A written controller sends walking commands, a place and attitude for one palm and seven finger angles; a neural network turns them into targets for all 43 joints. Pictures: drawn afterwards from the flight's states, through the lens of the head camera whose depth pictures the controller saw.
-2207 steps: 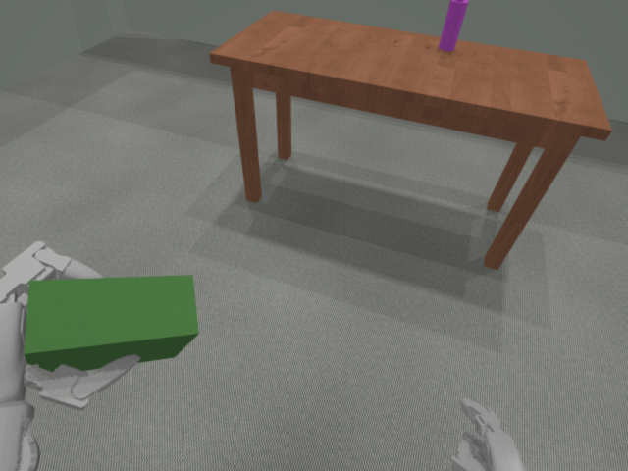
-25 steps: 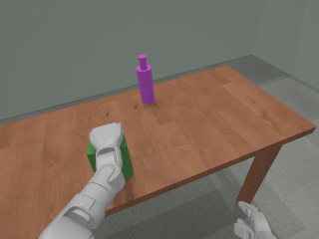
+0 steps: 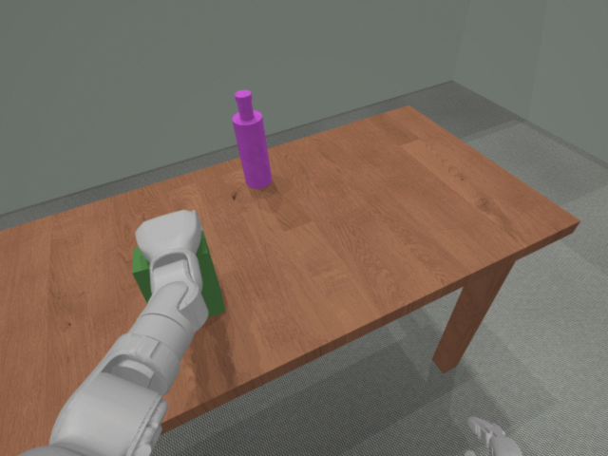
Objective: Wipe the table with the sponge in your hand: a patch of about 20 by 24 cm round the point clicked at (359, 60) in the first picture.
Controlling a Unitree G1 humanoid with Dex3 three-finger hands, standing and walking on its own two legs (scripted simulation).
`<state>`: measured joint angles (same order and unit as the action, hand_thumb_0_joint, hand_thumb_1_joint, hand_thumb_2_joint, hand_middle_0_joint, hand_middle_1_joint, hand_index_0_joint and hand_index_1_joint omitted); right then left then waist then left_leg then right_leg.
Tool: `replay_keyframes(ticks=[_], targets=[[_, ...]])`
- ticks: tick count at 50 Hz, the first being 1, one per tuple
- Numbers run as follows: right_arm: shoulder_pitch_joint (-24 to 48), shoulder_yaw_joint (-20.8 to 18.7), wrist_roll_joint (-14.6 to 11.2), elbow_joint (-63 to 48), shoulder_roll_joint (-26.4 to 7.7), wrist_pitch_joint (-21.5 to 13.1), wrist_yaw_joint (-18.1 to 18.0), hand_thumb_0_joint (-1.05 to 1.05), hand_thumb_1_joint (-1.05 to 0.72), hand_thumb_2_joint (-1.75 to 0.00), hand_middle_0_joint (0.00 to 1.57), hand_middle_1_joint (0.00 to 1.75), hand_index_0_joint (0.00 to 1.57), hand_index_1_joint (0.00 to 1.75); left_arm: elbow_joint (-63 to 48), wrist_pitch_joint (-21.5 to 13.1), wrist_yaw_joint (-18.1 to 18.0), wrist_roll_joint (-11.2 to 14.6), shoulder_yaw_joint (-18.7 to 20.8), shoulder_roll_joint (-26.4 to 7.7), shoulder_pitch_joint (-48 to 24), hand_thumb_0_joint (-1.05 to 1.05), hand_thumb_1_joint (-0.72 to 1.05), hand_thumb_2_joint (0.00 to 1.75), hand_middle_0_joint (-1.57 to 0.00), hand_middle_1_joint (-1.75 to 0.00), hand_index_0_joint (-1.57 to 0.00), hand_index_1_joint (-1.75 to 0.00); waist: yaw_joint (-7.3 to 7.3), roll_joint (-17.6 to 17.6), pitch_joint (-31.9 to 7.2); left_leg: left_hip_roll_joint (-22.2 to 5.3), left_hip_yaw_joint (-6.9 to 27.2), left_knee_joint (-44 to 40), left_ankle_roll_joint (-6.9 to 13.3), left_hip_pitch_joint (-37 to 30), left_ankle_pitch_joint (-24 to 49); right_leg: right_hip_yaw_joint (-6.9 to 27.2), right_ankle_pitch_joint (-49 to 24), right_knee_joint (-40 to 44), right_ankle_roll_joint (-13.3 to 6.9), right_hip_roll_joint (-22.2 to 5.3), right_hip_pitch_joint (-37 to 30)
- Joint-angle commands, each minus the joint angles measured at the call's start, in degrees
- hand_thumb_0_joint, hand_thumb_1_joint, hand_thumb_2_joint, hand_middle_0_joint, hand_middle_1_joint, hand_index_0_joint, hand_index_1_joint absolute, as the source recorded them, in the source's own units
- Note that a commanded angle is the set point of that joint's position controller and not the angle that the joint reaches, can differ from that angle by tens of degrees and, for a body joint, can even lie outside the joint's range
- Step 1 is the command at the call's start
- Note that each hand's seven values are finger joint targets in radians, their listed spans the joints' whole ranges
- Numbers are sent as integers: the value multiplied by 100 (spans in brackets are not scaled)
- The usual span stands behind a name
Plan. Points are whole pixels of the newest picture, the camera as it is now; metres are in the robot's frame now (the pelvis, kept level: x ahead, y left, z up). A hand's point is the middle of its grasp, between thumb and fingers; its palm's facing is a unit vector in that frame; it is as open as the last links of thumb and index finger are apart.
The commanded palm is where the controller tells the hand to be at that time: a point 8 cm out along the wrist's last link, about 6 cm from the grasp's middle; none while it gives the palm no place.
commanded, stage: wipe forward along the third lane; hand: left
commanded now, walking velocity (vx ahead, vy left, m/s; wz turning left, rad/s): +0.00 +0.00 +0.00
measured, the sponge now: (185, 291) +0.37 +0.22 -0.01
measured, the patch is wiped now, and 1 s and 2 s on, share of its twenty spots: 1.00 1.00 1.00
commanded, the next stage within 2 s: wipe back along the third lane in 0.56 s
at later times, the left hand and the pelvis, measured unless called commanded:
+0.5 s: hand (172, 238) +0.43 +0.24 +0.05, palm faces -0.08 -0.05 -1.00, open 10.2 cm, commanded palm +0.42 +0.24 +0.09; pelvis +0.01 +0.03 +0.00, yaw +0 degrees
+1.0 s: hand (171, 237) +0.44 +0.25 +0.05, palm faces +0.00 -0.02 -1.00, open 10.3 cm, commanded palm +0.39 +0.22 +0.08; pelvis +0.02 +0.05 +0.00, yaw -1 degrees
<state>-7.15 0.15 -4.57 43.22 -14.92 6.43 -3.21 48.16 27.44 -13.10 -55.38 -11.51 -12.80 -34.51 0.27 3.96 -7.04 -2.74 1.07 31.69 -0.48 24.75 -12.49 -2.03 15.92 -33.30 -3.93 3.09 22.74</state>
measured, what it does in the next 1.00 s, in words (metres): shifts its weight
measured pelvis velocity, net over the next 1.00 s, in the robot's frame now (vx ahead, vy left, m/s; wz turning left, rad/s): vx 0.02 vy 0.05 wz -0.02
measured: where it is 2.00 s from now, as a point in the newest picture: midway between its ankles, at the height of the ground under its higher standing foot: outside the picture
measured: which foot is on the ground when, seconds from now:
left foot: down 0.00-1.00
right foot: down 0.00-1.00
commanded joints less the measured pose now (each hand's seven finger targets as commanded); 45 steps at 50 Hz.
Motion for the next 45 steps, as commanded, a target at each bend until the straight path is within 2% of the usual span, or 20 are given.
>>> replay_keyframes(ticks=[1,3,7,10,11,13,16,18,20,23,25,27,31,32,33,37,38,39,40,45], targets=[[730,-174,-1,-768,-582,-287,-22,0,-90,-90,20,30,20,30,-140,37,-243,-246,387,-1479,-2005,0,10,130,-120,-160,-120,-160,-5,-949,-1000,342,-209,-197,250,-214,-15,554,-626,900,297,-343,-478],[666,-199,-1,-762,-600,-275,-7,0,-90,-90,20,30,20,30,-118,0,-246,-278,470,-1583,-2111,0,10,130,-120,-160,-120,-160,-11,-829,-1133,355,-194,-197,242,-243,84,526,-750,868,284,-324,-528],[557,-197,11,-768,-589,-270,36,0,-90,-90,20,30,20,30,16,-45,-241,-349,269,-1348,-2208,0,10,130,-120,-160,-120,-160,-65,-720,-1248,334,-227,-146,253,-302,268,471,-1156,793,274,-320,-491],[453,-229,23,-737,-599,-253,63,0,-90,-90,20,30,20,30,70,-97,-284,-375,369,-1434,-2342,0,10,130,-120,-160,-120,-160,-83,-691,-1387,332,-219,-106,258,-327,402,391,-1323,731,263,-303,-522],[449,-232,25,-731,-585,-245,75,0,-90,-90,20,30,20,30,126,-91,-294,-372,286,-1285,-2268,0,10,130,-120,-160,-120,-160,-87,-675,-1370,336,-232,-114,260,-348,448,370,-1376,737,255,-298,-496],[398,-258,31,-701,-610,-234,102,0,-90,-90,20,30,20,30,226,-103,-330,-333,387,-1305,-2312,0,10,130,-120,-160,-120,-160,-117,-822,-1392,323,-224,-103,254,-338,513,320,-1512,707,263,-289,-518],[385,-243,40,-670,-604,-241,100,0,-90,-90,20,30,20,30,320,-87,-381,-294,307,-1216,-2515,0,10,130,-120,-160,-120,-160,-157,-900,-1311,314,-230,-126,263,-320,469,269,-1467,721,274,-281,-411],[366,-247,39,-605,-643,-232,93,0,-90,-90,20,30,20,30,428,-73,-416,-310,424,-1393,-2818,0,10,130,-120,-160,-120,-160,-231,-908,-1235,300,-196,-146,257,-283,401,251,-1291,724,276,-276,-308],[310,-239,49,-607,-636,-255,96,0,-90,-90,20,30,20,30,533,-50,-447,-297,396,-1370,-2834,0,10,130,-120,-160,-120,-160,-203,-913,-1319,310,-207,-152,263,-266,361,226,-1201,721,279,-267,-297],[251,-253,53,-532,-652,-253,102,0,-90,-90,20,30,20,30,738,-16,-470,-373,426,-1458,-3170,0,10,130,-120,-160,-120,-160,-289,-790,-1309,279,-160,-161,244,-296,333,176,-993,703,259,-244,-129],[187,-239,61,-510,-624,-270,115,0,-90,-90,20,30,20,30,802,6,-471,-407,149,-1190,-3484,0,10,130,-120,-160,-120,-160,-368,-497,-1272,259,-162,-168,247,-393,289,132,-830,697,237,-219,115],[87,-258,80,-449,-640,-280,127,0,-90,-90,20,30,20,30,958,19,-491,-493,162,-1259,-3690,0,10,130,-120,-160,-120,-160,-417,-451,-1396,237,-125,-132,238,-432,275,113,-740,649,223,-187,234],[-62,-281,116,-406,-654,-316,141,0,-90,-90,20,30,20,30,1180,-9,-569,-396,374,-1415,-3781,0,10,130,-120,-160,-120,-160,-409,-565,-1752,216,-112,-56,242,-412,449,91,-958,564,232,-166,105],[-109,-274,120,-382,-677,-313,146,0,-90,-90,20,30,20,30,1302,5,-595,-390,520,-1598,-3773,0,10,130,-120,-160,-120,-160,-374,-553,-1790,215,-106,-48,234,-344,473,100,-1000,542,230,-170,66],[-88,-290,118,-406,-664,-325,158,0,-90,-90,20,30,20,30,1299,1,-593,-350,458,-1443,-3795,0,10,130,-120,-160,-120,-160,-401,-596,-1814,215,-79,-59,237,-353,525,74,-1024,527,232,-158,46],[-132,-334,132,-469,-612,-331,277,0,-90,-90,20,30,20,30,1264,-2,-567,-318,209,-933,-3234,0,10,130,-120,-160,-120,-160,-255,-390,-1897,177,-103,-28,220,-559,798,23,-1240,511,184,-123,47],[-113,-361,135,-501,-596,-323,297,0,-90,-90,20,30,20,30,1168,-30,-555,-291,147,-745,-3147,0,10,130,-120,-160,-120,-160,-240,-478,-2029,184,-73,-29,219,-620,919,-11,-1309,479,172,-99,-36],[-130,-374,145,-511,-616,-308,308,0,-90,-90,20,30,20,30,1100,-45,-578,-288,245,-847,-3034,0,10,130,-120,-160,-120,-160,-185,-546,-2005,163,-69,-21,224,-651,965,-13,-1349,492,163,-94,-61],[-65,-375,138,-572,-570,-307,333,0,-90,-90,20,30,20,30,871,-69,-589,-241,62,-581,-2963,0,10,130,-120,-160,-120,-160,-161,-394,-2058,169,-85,-34,215,-730,1036,-24,-1396,490,155,-94,-82],[261,-388,72,-592,-513,-287,445,0,-90,-90,20,30,20,30,684,107,-714,114,-238,116,-2365,0,10,130,-120,-160,-120,-160,-51,-548,-1607,132,-43,-179,197,-836,936,-133,-1135,584,115,-54,37]])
